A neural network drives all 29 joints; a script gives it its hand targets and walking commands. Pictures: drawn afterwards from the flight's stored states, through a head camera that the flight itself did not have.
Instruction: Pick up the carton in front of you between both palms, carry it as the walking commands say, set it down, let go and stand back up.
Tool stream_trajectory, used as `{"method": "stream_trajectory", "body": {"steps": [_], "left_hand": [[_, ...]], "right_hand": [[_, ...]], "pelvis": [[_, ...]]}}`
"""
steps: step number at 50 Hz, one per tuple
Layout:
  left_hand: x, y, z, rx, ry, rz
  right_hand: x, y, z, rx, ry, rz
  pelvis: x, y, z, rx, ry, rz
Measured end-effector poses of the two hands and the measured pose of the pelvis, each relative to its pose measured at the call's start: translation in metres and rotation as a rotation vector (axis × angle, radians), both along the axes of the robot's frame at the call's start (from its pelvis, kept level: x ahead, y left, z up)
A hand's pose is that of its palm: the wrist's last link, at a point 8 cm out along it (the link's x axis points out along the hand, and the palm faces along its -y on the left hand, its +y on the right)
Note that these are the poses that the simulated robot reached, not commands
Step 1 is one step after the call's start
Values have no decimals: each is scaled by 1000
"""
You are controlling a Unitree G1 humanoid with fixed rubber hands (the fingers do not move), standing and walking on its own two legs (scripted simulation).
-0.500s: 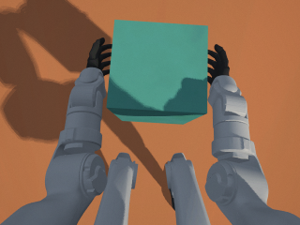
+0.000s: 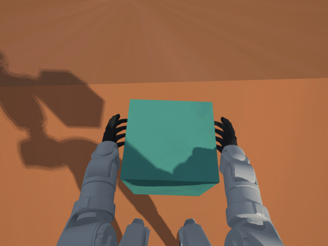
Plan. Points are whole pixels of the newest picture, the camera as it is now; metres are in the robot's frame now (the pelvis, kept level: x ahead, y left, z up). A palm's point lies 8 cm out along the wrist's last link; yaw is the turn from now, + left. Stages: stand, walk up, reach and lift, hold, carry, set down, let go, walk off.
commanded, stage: reach and lift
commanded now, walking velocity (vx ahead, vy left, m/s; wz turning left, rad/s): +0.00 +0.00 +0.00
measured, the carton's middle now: (168, 153) +0.39 -0.01 -0.10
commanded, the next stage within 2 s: hold in 1.52 s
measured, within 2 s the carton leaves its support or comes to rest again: neither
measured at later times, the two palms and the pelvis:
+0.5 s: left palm (88, 139) +0.34 +0.15 +0.11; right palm (254, 140) +0.34 -0.15 +0.11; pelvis +0.04 +0.00 +0.10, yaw +0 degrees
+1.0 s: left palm (83, 138) +0.33 +0.15 +0.13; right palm (260, 139) +0.33 -0.15 +0.13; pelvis +0.03 +0.00 +0.11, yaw +0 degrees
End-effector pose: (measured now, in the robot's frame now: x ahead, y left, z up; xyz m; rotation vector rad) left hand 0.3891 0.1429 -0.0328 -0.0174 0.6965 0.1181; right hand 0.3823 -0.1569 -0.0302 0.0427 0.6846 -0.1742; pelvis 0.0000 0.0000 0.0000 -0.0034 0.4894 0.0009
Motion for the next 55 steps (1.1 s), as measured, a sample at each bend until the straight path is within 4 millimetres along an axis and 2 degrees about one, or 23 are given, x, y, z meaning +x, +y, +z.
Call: {"method": "stream_trajectory", "body": {"steps": [16, 23, 28, 36, 43, 55], "left_hand": [[-35, 2, 94, 3, -7, 13], [-49, 3, 133, 10, -28, 17], [-57, 3, 154, 33, -33, 4], [-65, 3, 159, 37, 3, 0], [-65, 3, 161, 33, -8, 3], [-60, 4, 168, 41, -15, -2]], "right_hand": [[-30, 2, 93, -4, -7, 17], [-43, 3, 132, -9, -27, 30], [-49, 3, 153, -32, -31, 52], [-57, 3, 158, -36, 5, 58], [-57, 3, 161, -33, -7, 52], [-51, 3, 167, -41, -13, 59]], "pelvis": [[34, -2, 76, 2, -253, 0], [43, -3, 97, 2, -382, -1], [44, -3, 104, 3, -470, -1], [34, -4, 104, 3, -539, 0], [27, -4, 104, 3, -549, 0], [34, -3, 107, 3, -555, -1]]}}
